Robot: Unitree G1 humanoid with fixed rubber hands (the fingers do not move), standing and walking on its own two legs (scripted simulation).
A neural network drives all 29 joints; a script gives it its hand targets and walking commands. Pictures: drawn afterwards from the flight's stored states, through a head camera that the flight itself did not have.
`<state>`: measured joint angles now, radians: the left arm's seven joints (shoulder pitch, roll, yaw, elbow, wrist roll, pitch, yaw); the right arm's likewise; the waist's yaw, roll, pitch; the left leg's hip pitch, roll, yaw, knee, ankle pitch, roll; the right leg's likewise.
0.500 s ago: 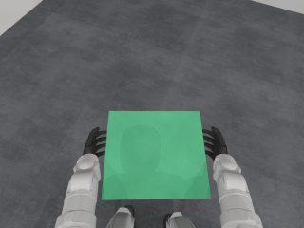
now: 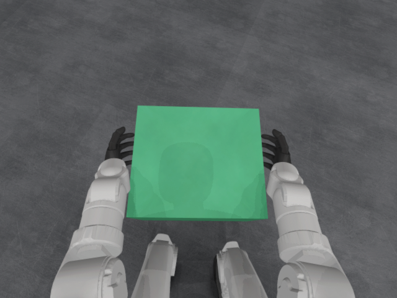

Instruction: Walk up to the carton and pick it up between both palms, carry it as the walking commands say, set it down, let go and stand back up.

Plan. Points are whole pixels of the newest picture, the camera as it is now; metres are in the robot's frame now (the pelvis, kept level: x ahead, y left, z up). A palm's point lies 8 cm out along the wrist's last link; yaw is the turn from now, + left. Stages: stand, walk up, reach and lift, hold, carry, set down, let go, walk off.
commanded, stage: set down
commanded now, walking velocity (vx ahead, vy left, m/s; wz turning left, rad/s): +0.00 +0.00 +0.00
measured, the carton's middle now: (196, 168) +0.41 +0.02 -0.14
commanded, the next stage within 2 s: none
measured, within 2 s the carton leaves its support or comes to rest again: neither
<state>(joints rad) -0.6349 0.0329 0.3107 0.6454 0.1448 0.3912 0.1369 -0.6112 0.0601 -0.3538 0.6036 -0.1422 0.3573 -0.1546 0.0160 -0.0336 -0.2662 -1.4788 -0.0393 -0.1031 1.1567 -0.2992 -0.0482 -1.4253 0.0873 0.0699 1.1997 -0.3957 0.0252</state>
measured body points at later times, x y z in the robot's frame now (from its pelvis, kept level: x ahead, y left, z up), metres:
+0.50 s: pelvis +0.01 +0.02 -0.07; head +0.22 +0.05 +0.32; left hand +0.42 +0.22 -0.17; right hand +0.44 -0.14 -0.16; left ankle +0.11 +0.13 -0.61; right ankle +0.07 -0.12 -0.61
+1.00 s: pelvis -0.03 +0.01 -0.15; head +0.24 +0.04 +0.22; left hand +0.44 +0.22 -0.26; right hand +0.45 -0.14 -0.24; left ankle +0.11 +0.13 -0.61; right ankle +0.07 -0.12 -0.61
